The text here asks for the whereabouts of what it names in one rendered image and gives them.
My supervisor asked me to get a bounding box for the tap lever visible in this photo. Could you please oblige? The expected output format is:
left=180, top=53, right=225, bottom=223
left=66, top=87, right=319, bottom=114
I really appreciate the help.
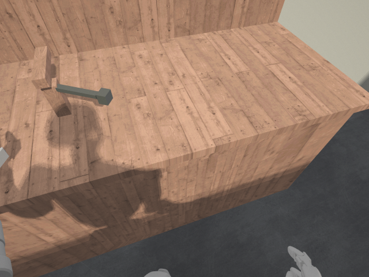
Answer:
left=55, top=84, right=113, bottom=106

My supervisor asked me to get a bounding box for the left robot forearm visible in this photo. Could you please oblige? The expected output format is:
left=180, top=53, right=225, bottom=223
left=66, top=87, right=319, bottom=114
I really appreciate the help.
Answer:
left=0, top=220, right=13, bottom=277

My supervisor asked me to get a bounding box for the counter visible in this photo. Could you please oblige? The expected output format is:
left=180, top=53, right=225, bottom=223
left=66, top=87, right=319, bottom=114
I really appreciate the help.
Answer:
left=0, top=0, right=369, bottom=277

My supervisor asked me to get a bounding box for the robot right hand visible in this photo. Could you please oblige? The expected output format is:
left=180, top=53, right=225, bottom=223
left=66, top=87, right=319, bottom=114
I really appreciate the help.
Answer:
left=286, top=246, right=322, bottom=277

